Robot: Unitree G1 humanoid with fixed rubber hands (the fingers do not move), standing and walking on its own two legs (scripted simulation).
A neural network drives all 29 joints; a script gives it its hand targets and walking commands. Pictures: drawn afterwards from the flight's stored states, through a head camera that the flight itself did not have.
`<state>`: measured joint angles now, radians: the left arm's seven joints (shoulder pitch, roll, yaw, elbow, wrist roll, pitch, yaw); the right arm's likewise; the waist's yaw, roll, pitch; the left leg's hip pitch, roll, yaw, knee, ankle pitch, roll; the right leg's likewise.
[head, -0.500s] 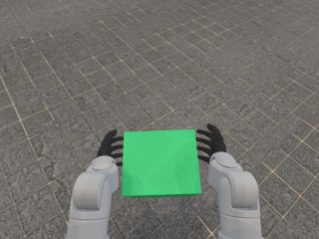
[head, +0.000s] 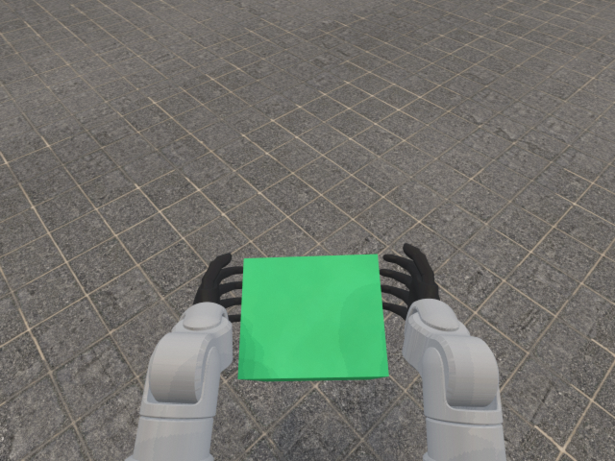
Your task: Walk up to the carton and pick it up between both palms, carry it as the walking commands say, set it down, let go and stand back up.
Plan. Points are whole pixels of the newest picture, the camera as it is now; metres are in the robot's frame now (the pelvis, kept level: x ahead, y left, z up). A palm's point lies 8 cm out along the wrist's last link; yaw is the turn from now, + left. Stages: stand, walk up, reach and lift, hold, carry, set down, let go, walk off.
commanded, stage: carry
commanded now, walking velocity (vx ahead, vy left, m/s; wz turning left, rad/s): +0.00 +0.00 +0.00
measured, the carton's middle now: (314, 326) +0.32 -0.03 -0.02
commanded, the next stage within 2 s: none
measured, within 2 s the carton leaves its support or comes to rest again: neither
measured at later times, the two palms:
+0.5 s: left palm (276, 130) +0.71 +0.02 +0.03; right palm (406, 131) +0.68 -0.23 +0.04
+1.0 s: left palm (313, 33) +1.11 -0.08 +0.04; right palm (410, 43) +1.06 -0.33 +0.03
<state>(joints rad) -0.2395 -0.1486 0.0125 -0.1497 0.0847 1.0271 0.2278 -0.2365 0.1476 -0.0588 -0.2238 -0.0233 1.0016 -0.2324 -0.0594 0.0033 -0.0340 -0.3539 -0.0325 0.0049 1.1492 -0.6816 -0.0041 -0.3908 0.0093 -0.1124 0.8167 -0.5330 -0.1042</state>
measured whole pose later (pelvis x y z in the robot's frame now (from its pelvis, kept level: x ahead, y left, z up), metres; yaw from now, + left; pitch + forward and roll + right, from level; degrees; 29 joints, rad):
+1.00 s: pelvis +0.81 -0.15 +0.00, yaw -5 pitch +7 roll +2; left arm -0.14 -0.13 0.02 -0.16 0.04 0.94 0.20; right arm -0.14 0.13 0.02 -0.23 -0.01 0.94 -0.26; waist -0.10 0.09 -0.02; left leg -0.40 -0.03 0.19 0.84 -0.51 0.09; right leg -0.47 0.02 0.02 0.83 -0.47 -0.04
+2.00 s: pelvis +1.60 -0.22 +0.00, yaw -7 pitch +4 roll -2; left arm -0.14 -0.13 0.02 -0.04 0.05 0.82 0.18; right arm -0.18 0.14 -0.04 0.02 -0.10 0.77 -0.20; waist 0.02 0.01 -0.01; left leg -0.41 0.00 0.08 0.83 -0.49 0.09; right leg -0.46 0.05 -0.01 1.23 -0.65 -0.02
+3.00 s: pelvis +2.27 -0.19 -0.03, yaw -5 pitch +5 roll -4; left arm -0.20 -0.14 0.01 0.00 0.11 0.77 0.18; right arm -0.21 0.14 -0.07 -0.02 -0.09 0.72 -0.18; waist -0.04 0.06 0.04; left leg -0.10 0.03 0.09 0.98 -0.67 0.03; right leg -0.59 0.09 -0.20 0.90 -0.39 -0.09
